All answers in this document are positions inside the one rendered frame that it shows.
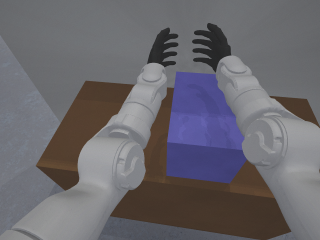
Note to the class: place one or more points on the left robot forearm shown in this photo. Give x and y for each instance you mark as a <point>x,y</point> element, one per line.
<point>140,109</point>

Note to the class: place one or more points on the robot left upper arm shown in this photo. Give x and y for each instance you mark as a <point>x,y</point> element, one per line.
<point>108,167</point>

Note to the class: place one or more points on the pedestal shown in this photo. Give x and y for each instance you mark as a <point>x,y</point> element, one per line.
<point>245,207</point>

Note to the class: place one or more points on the left robot hand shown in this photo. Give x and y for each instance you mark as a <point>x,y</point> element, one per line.
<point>156,54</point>

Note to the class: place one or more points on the robot right upper arm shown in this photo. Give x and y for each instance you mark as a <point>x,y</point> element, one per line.
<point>286,153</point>

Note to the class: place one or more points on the right robot forearm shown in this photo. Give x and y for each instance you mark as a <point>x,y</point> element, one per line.
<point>243,94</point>

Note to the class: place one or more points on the carton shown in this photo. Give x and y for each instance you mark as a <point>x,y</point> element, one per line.
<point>204,141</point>

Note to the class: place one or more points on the right robot hand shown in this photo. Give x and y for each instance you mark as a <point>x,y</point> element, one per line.
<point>218,45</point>

